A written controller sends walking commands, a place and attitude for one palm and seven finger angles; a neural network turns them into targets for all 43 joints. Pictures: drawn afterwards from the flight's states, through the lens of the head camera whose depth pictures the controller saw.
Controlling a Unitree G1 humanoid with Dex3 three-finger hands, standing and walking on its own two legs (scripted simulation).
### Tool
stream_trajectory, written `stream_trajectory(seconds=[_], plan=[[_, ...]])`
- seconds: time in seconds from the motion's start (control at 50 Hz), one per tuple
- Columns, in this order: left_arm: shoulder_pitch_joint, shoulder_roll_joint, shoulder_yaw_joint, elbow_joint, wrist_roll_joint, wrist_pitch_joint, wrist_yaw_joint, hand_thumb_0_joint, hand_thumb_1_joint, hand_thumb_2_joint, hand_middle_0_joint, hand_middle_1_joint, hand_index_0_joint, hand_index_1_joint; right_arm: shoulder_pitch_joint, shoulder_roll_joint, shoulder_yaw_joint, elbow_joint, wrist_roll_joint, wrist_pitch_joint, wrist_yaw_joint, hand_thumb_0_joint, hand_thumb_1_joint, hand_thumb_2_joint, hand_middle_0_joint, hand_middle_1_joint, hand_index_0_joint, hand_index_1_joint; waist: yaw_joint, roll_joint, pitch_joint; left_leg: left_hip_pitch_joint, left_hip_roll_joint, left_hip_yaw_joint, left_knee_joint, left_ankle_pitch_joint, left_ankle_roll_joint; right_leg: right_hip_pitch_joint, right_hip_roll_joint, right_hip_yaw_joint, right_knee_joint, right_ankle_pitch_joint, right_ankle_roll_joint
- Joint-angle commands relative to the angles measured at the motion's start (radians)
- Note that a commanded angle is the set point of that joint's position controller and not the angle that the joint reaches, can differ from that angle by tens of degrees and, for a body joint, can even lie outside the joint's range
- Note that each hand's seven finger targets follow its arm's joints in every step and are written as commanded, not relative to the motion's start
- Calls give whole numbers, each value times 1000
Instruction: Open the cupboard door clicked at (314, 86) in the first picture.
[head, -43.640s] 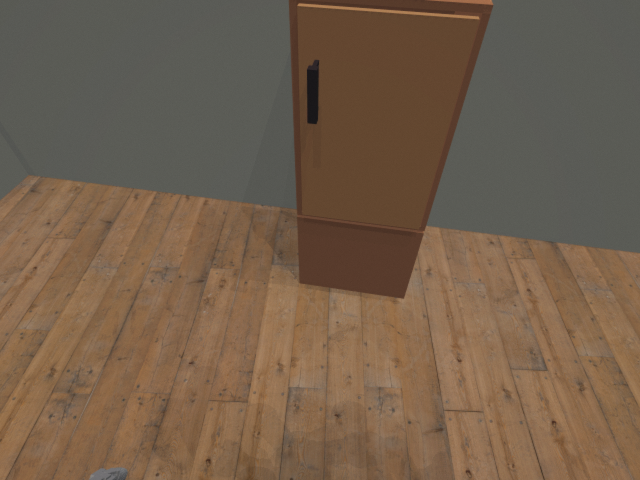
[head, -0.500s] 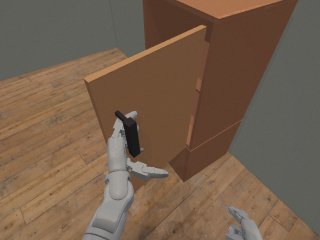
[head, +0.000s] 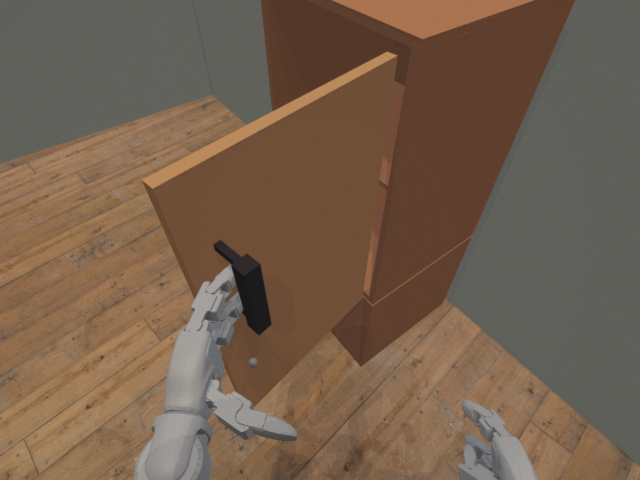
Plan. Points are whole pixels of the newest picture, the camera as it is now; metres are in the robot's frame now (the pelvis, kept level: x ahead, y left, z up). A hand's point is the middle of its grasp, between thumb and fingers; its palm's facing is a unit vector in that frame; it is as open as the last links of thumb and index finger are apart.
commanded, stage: slide the hand sideways off the handle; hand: left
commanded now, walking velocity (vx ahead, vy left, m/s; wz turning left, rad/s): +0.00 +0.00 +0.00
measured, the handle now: (242, 288) +0.32 +0.12 +0.09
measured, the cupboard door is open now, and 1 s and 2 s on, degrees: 100 100 100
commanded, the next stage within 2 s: draw the hand back to the body in 0.60 s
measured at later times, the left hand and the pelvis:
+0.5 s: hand (210, 407) +0.19 +0.12 +0.08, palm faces +0.04 -1.00 -0.04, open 16.3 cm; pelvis +0.00 -0.02 -0.01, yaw +2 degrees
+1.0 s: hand (156, 408) +0.18 +0.17 +0.10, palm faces +0.05 -1.00 -0.06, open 16.3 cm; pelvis -0.01 -0.01 -0.01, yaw +2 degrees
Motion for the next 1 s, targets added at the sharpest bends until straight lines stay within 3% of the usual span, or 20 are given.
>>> stream_trajectory(seconds=[0.0,0.1,0.16,0.24,0.32,0.36,0.44,0.5,0.54,0.56,0.62,0.68,0.78,0.94,0.98], plan=[[-67,35,41,-322,-14,-96,-13,0,-500,300,-150,-300,-150,-300,-89,-96,-42,-175,-2,-68,-16,0,-900,-900,200,300,200,300,4,-26,-167,100,-29,-63,-86,257,5,4,40,-3,-74,325,-16],[-13,46,40,-335,-37,-134,-69,0,-500,300,-150,-300,-150,-300,-72,-103,-45,-165,2,-92,-29,0,-900,-900,200,300,200,300,-11,-26,-165,81,-33,-74,-54,248,6,-29,42,-2,-54,322,-12],[37,67,62,-327,-52,-125,-101,0,-500,300,-150,-300,-150,-300,-68,-106,-47,-171,5,-97,-34,0,-900,-900,200,300,200,300,-7,-25,-172,67,-35,-74,-43,253,8,-24,38,0,-48,335,-10],[144,109,135,-324,-76,-104,-130,0,-500,300,-150,-300,-150,-300,-71,-106,-48,-186,10,-94,-42,0,-900,-900,200,300,200,300,19,-56,-186,45,-39,-66,-36,282,9,16,37,3,-45,388,-7],[123,124,157,-357,-98,-113,-144,0,-500,300,-150,-300,-150,-300,-73,-105,-43,-192,11,-100,-49,0,-900,-900,200,300,200,300,11,-41,-160,28,-43,-68,-30,243,9,-7,37,7,-47,352,-4],[172,137,184,-359,-115,-123,-155,0,-500,300,-150,-300,-150,-300,-73,-105,-46,-192,13,-105,-50,0,-900,-900,200,300,200,300,16,-45,-162,15,-44,-65,-20,238,10,2,34,19,-55,362,-1],[190,176,236,-342,-140,-146,-190,0,-500,300,-150,-300,-150,-300,-78,-109,-50,-183,20,-111,-58,0,-900,-900,200,300,200,300,10,-54,-129,-26,-47,-64,-3,193,9,-11,29,45,-72,311,5],[197,178,245,-346,-164,-160,-216,0,-500,300,-150,-300,-150,-300,-79,-111,-50,-182,24,-122,-62,0,-900,-900,200,300,200,300,9,-21,-125,-35,-50,-66,2,162,8,-30,27,51,-79,259,4],[184,192,261,-318,-173,-161,-229,0,-500,300,-150,-300,-150,-300,-84,-115,-51,-176,25,-126,-68,0,-900,-900,200,300,200,300,4,-59,-100,-60,-48,-70,9,131,7,-41,23,70,-99,196,7],[142,186,249,-346,-181,-169,-236,0,-500,300,-150,-300,-150,-300,-85,-119,-51,-179,26,-133,-70,0,-900,-900,200,300,200,300,-5,-47,-111,-56,-51,-70,18,126,9,-46,17,82,-105,188,11],[124,197,258,-332,-189,-175,-242,0,-500,300,-150,-300,-150,-300,-81,-121,-50,-169,29,-146,-75,0,-900,-900,200,300,200,300,-4,-18,-116,-52,-50,-73,16,109,8,-62,20,77,-106,140,5],[132,193,259,-317,-191,-170,-240,0,-500,300,-150,-300,-150,-300,-85,-119,-52,-165,31,-159,-77,0,-900,-900,200,300,200,300,6,-16,-117,-46,-48,-75,11,102,8,-61,19,78,-110,116,2],[138,255,340,-345,-202,-134,-229,0,-500,300,-150,-300,-150,-300,-99,-110,-47,-164,36,-161,-83,0,-900,-900,200,300,200,300,33,-6,-127,-29,-46,-74,-23,106,8,-18,21,71,-125,112,0],[133,254,363,-338,-237,-59,-266,0,-500,300,-150,-300,-150,-300,-115,-121,-35,-144,45,-180,-91,0,-900,-900,200,300,200,300,30,-11,-84,24,-39,-85,-79,112,10,-1,36,38,-161,124,1],[122,245,348,-385,-243,-54,-276,0,-500,300,-150,-300,-150,-300,-112,-121,-32,-147,46,-193,-89,0,-900,-900,200,300,200,300,32,29,-95,56,-40,-88,-97,125,10,7,38,19,-153,155,-2]])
